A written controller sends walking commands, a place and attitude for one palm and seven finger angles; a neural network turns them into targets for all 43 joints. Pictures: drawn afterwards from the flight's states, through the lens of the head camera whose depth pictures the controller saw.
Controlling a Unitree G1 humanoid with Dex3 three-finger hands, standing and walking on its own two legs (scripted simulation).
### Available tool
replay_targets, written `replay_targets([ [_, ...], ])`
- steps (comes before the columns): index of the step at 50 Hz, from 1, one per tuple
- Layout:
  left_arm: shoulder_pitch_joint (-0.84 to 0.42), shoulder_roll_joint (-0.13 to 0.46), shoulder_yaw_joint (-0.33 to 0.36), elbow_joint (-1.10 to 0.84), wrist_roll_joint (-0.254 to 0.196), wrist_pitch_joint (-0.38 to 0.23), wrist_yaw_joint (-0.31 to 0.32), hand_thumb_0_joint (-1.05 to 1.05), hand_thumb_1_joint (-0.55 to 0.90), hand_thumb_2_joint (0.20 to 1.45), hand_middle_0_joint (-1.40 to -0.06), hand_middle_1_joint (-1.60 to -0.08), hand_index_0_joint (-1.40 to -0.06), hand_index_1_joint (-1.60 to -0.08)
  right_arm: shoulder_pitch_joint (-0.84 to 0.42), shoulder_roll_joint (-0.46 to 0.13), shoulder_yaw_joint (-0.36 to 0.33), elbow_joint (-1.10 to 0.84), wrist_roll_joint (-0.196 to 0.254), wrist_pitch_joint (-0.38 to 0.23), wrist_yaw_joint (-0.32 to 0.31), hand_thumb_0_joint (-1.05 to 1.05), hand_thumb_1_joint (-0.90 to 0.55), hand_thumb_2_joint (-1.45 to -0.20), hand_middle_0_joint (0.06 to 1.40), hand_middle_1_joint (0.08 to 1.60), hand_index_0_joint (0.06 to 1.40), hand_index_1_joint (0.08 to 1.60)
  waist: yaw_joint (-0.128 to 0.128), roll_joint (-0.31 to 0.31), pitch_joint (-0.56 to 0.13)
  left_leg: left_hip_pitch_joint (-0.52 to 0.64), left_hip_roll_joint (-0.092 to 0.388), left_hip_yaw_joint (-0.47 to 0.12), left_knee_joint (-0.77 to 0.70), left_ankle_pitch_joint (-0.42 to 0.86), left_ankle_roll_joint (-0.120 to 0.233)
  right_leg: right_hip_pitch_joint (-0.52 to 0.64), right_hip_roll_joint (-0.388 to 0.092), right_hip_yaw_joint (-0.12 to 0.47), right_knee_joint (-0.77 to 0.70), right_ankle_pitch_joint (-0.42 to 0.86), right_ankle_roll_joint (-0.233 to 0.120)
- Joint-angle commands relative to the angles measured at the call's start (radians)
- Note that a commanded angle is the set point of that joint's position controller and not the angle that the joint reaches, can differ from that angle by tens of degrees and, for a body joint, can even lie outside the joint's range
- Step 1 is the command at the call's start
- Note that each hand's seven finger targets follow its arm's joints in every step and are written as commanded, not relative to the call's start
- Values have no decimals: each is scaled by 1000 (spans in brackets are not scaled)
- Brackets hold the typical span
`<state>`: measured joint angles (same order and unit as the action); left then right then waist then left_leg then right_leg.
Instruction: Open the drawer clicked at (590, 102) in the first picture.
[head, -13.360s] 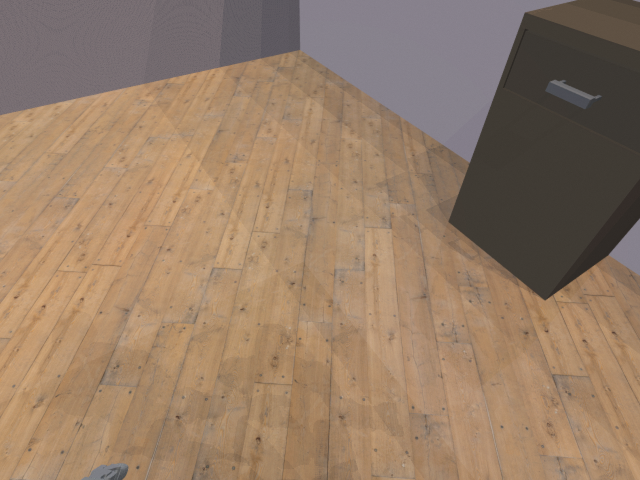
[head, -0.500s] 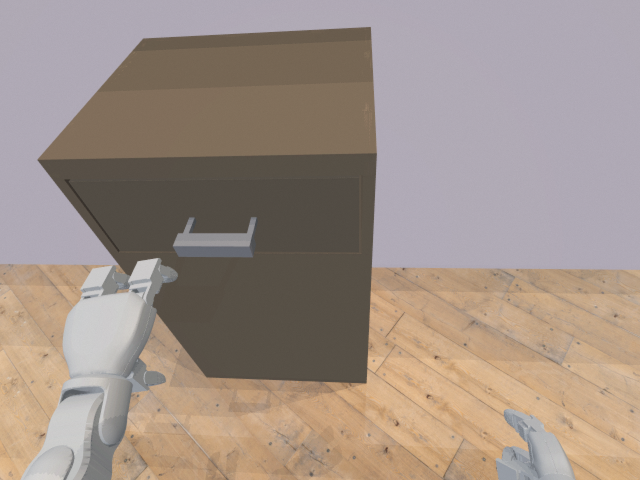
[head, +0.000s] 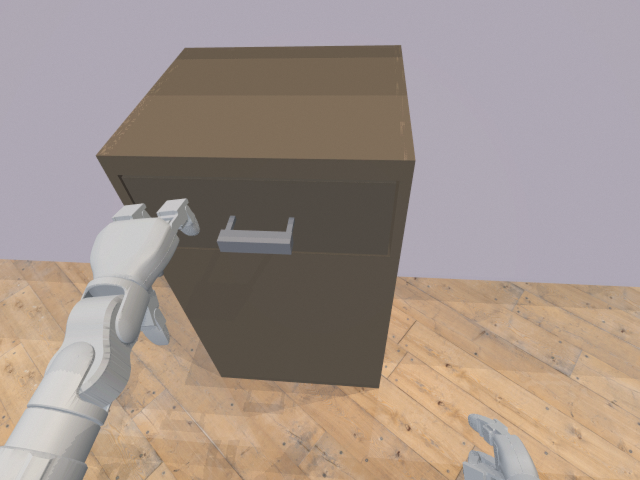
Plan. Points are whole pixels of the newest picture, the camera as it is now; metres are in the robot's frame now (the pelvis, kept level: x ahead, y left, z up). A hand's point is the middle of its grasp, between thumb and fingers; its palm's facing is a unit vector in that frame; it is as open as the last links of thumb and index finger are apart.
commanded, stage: raise the hand with hooked fingers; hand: left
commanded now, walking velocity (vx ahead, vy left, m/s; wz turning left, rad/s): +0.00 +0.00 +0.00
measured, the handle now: (258, 231) +0.51 +0.18 -0.02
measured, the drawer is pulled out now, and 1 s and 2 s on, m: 0.00 0.00 0.00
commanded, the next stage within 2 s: move the hooked fingers above the handle in 0.28 s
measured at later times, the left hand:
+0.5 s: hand (163, 304) +0.29 +0.23 +0.09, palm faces +0.02 -0.10 -1.00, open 13.9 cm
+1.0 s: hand (212, 277) +0.34 +0.19 +0.07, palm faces +0.01 -0.08 -1.00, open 13.9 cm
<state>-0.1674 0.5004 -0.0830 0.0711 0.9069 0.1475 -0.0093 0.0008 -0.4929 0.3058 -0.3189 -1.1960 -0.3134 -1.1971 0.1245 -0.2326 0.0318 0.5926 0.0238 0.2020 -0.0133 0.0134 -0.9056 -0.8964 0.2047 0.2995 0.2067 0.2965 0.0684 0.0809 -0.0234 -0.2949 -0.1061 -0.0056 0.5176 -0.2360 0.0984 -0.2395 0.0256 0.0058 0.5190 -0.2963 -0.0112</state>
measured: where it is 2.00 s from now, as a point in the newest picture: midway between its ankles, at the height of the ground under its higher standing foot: outside the picture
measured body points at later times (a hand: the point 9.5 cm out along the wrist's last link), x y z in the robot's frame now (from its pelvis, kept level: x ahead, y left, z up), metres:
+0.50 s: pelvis -0.02 -0.01 +0.00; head -0.02 -0.03 +0.45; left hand +0.28 +0.24 +0.14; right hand +0.17 -0.22 -0.11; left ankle +0.02 +0.05 -0.73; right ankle -0.01 -0.12 -0.73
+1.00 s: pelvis +0.00 -0.03 +0.00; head +0.02 -0.05 +0.45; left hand +0.34 +0.20 +0.12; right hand +0.16 -0.27 -0.12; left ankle +0.02 +0.05 -0.73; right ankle -0.01 -0.12 -0.73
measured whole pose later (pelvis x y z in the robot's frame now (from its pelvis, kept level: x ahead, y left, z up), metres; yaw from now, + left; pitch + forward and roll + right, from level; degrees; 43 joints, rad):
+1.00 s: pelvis +0.00 -0.03 +0.00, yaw +0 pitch +4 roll +0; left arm -0.22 0.48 -0.10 0.25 0.94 -0.05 0.09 0.00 -0.50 0.30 -0.32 -1.20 -0.32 -1.20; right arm 0.18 -0.25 -0.01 0.64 0.02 0.17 -0.05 0.01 -0.91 -0.90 0.20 0.30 0.21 0.30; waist 0.05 0.06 -0.04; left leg -0.38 -0.08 -0.01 0.56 -0.26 0.06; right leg -0.33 0.06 0.00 0.57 -0.32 -0.05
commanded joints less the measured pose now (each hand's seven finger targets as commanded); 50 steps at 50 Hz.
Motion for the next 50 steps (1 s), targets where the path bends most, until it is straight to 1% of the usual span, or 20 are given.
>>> replay_targets([
  [1, -187, 174, 111, -230, 1, -91, 12, 0, -500, 300, -300, -1200, -300, -1200, -110, -128, -50, -159, -15, -59, -3, 0, -900, -900, 200, 300, 200, 300, 1, -49, -201, 177, 110, -118, -99, 253, -88, -26, 8, -20, -65, 101, -37],
  [4, -226, 214, 162, -282, 10, -151, 58, 0, -500, 300, -300, -1200, -300, -1200, -106, -125, -53, -153, -19, -77, -5, 0, -900, -900, 200, 300, 200, 300, 15, 0, -203, 170, 112, -144, -122, 175, -97, -33, 14, -21, -53, 70, -41],
  [7, -262, 264, 224, -328, 23, -190, 129, 0, -500, 300, -300, -1200, -300, -1200, -105, -129, -61, -138, -23, -97, -7, 0, -900, -900, 200, 300, 200, 300, 30, 68, -242, 192, 112, -173, -126, 168, -115, -42, 23, -16, -35, 76, -45],
  [10, -263, 219, 198, -277, 17, -180, 174, 0, -500, 300, -300, -1200, -300, -1200, -97, -123, -69, -115, -16, -103, -5, 0, -900, -900, 200, 300, 200, 300, 22, 49, -222, 181, 108, -169, -134, 106, -121, -72, 20, -20, -37, 55, -44],
  [11, -254, 213, 193, -240, 13, -164, 181, 0, -500, 300, -300, -1200, -300, -1200, -94, -125, -70, -109, -14, -102, -7, 0, -900, -900, 200, 300, 200, 300, 20, 22, -215, 167, 102, -156, -134, 85, -116, -69, 20, -20, -43, 49, -43],
  [15, -221, 149, 113, -169, 3, -93, 153, 0, -500, 300, -300, -1200, -300, -1200, -101, -132, -70, -103, -3, -91, -9, 0, -900, -900, 200, 300, 200, 300, 0, -62, -191, 135, 94, -123, -143, 41, -100, -51, 15, -15, -69, 34, -36],
  [18, -213, 126, 66, -178, -3, -70, 105, 0, -500, 300, -300, -1200, -300, -1200, -108, -136, -66, -116, -2, -91, -10, 0, -900, -900, 200, 300, 200, 300, -8, -68, -190, 137, 92, -114, -144, 43, -88, -29, 9, -11, -79, 36, -35],
  [22, -260, 200, 116, -179, 16, -98, 73, 0, -500, 300, -300, -1200, -300, -1200, -110, -141, -58, -118, -10, -92, -21, 0, -900, -900, 200, 300, 200, 300, -10, -66, -175, 119, 84, -94, -129, 59, -65, -16, 13, -2, -97, 37, -36],
  [23, -286, 185, 98, -169, 18, -112, 72, 0, -500, 300, -300, -1200, -300, -1200, -107, -132, -53, -112, -13, -93, -25, 0, -900, -900, 200, 300, 200, 300, -13, -61, -165, 117, 79, -88, -128, 58, -63, -18, 8, -3, -99, 30, -37],
  [25, -327, 231, 146, -147, 20, -148, 86, 0, -500, 300, -300, -1200, -300, -1200, -99, -130, -52, -104, -13, -98, -34, 0, -900, -900, 200, 300, 200, 300, -10, -56, -151, 109, 75, -86, -125, 41, -59, -31, 11, -2, -103, 18, -39],
  [26, -337, 244, 163, -141, 20, -166, 95, 0, -500, 300, -300, -1200, -300, -1200, -100, -128, -53, -105, -14, -100, -38, 0, -900, -900, 200, 300, 200, 300, -3, -51, -160, 107, 71, -82, -121, 50, -59, -25, 11, 2, -103, 20, -39],
  [27, -340, 290, 212, -150, 26, -181, 108, 0, -500, 300, -300, -1200, -300, -1200, -99, -133, -55, -103, -14, -104, -40, 0, -900, -900, 200, 300, 200, 300, 7, -21, -187, 110, 71, -82, -116, 70, -60, -12, 18, 8, -97, 30, -42],
  [29, -349, 255, 191, -120, 21, -194, 131, 0, -500, 300, -300, -1200, -300, -1200, -96, -119, -55, -102, -11, -105, -41, 0, -900, -900, 200, 300, 200, 300, 7, -2, -189, 108, 63, -79, -107, 91, -64, -17, 14, 2, -90, 42, -45],
  [32, -338, 250, 199, -81, 22, -188, 154, 0, -500, 300, -300, -1200, -300, -1200, -87, -125, -63, -98, -8, -105, -37, 0, -900, -900, 200, 300, 200, 300, 8, 29, -209, 108, 59, -71, -91, 130, -71, -29, 21, 5, -83, 71, -47],
  [35, -319, 200, 148, -54, 17, -157, 151, 0, -500, 300, -300, -1200, -300, -1200, -75, -132, -70, -100, -5, -94, -32, 0, -900, -900, 200, 300, 200, 300, -7, -38, -232, 98, 59, -53, -67, 171, -65, -25, 13, 8, -76, 117, -40],
  [39, -347, 121, 48, -35, 10, -130, 116, 0, -500, 300, -300, -1200, -300, -1200, -62, -139, -75, -107, -3, -85, -28, 0, -900, -900, 200, 300, 200, 300, -36, -74, -234, 94, 59, -48, -47, 161, -56, -51, 9, 8, -71, 125, -33],
  [43, -364, 179, 89, -51, 22, -153, 110, 0, -500, 300, -300, -1200, -300, -1200, -53, -142, -78, -113, -9, -82, -33, 0, -900, -900, 200, 300, 200, 300, -25, -87, -269, 82, 50, -47, -22, 185, -45, -25, 6, 23, -54, 165, -32],
  [44, -411, 198, 103, -49, 25, -165, 118, 0, -500, 300, -300, -1200, -300, -1200, -49, -142, -77, -105, -9, -81, -39, 0, -900, -900, 200, 300, 200, 300, -30, -93, -276, 73, 48, -43, -14, 185, -41, -26, 4, 28, -50, 179, -31],
  [47, -414, 308, 222, -26, 37, -196, 158, 0, -500, 300, -300, -1200, -300, -1200, -44, -143, -79, -96, -11, -78, -49, 0, -900, -900, 200, 300, 200, 300, -2, -66, -297, 41, 44, -40, -6, 205, -41, 3, 8, 42, -32, 210, -34],
  [50, -429, 273, 213, 22, 31, -198, 201, 0, -500, 300, -300, -1200, -300, -1200, -38, -126, -79, -92, -3, -77, -51, 0, -900, -900, 200, 300, 200, 300, -4, -42, -297, 19, 41, -32, 6, 211, -44, -6, 4, 40, -16, 229, -35],
])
